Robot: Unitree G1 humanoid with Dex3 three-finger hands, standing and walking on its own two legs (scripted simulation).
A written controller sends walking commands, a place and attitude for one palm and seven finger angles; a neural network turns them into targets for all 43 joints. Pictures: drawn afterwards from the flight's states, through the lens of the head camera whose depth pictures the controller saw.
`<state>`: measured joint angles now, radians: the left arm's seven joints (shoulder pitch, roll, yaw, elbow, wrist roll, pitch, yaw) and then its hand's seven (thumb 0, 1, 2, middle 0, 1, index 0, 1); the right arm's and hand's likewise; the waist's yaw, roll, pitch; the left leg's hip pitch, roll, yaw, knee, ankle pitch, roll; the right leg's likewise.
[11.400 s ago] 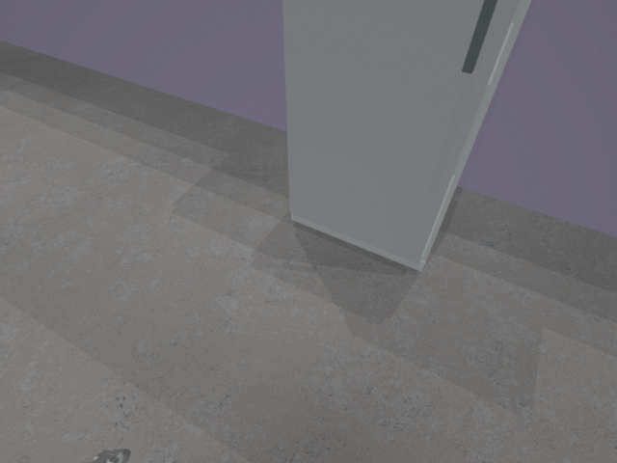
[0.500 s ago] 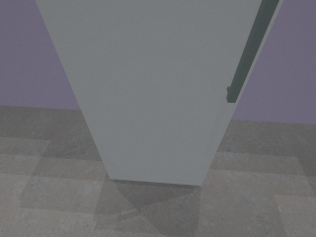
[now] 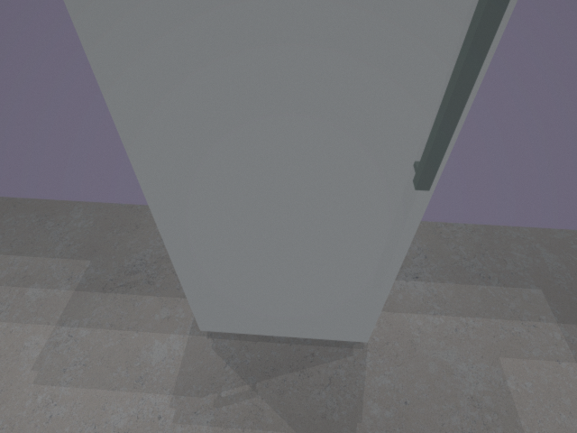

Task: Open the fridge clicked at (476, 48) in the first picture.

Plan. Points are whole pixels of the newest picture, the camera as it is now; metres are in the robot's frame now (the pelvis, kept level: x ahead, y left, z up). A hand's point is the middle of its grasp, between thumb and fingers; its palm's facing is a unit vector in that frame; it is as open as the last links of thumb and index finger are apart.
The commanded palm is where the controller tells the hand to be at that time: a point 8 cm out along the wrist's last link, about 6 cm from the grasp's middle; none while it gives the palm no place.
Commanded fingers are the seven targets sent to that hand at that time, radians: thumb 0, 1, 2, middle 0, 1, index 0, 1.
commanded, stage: look again from close up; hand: right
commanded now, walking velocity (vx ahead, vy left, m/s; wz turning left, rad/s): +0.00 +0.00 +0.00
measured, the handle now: (450, 93) +0.51 -0.20 +0.24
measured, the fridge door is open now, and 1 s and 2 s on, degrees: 0 0 0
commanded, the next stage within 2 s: shuffle to correct the standing spot in 0.68 s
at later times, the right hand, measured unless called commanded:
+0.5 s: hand out of the picture +0.06 -0.25 -0.16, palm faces -0.01 +0.95 -0.33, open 7.4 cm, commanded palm none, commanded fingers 0.00 -0.90 -0.90 0.20 0.30 0.20 0.30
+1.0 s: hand out of the picture +0.04 -0.23 -0.17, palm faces +0.00 +0.96 -0.28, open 7.4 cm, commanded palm none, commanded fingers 0.00 -0.90 -0.90 0.20 0.30 0.20 0.30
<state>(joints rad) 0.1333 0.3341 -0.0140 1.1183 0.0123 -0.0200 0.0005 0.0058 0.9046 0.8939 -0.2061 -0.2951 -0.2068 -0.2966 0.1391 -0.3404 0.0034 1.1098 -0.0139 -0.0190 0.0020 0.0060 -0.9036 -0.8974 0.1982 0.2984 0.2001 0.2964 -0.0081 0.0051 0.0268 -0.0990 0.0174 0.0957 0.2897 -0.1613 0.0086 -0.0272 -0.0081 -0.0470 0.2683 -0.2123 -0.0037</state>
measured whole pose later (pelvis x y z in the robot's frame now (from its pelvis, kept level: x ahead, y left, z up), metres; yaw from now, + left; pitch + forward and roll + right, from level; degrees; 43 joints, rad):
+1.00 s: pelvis +0.01 +0.00 +0.00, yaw +0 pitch -1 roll +1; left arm 0.20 0.29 -0.02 1.13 0.02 0.00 0.00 0.00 0.91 0.89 -0.20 -0.29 -0.20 -0.30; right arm 0.20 -0.29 0.00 1.12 -0.02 0.00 -0.01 0.00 -0.91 -0.90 0.20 0.30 0.20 0.30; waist -0.02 0.00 0.00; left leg -0.12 0.01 0.09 0.34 -0.20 0.01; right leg -0.07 -0.02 -0.05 0.36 -0.27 -0.01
